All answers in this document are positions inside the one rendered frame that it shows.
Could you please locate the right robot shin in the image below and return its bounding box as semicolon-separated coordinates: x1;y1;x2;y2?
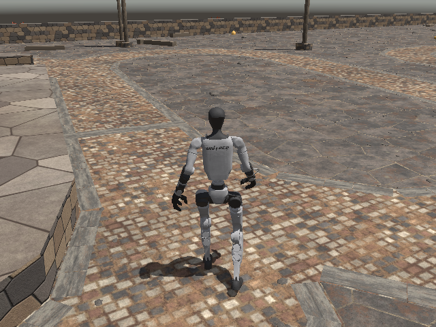
232;232;243;281

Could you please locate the right robot upper arm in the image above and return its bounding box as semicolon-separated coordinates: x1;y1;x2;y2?
231;136;251;173

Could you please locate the robot right forearm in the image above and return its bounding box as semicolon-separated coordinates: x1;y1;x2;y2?
245;162;255;181

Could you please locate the robot left forearm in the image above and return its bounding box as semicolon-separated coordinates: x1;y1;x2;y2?
174;165;190;196

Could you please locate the right robot hand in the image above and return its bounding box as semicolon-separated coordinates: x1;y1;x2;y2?
240;178;256;189

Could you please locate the left robot upper arm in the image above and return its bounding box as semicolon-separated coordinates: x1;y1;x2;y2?
183;137;203;176

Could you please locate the left robot hand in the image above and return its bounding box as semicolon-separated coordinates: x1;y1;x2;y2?
172;193;187;211

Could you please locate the robot left thigh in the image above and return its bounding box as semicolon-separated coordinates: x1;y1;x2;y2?
196;189;211;230

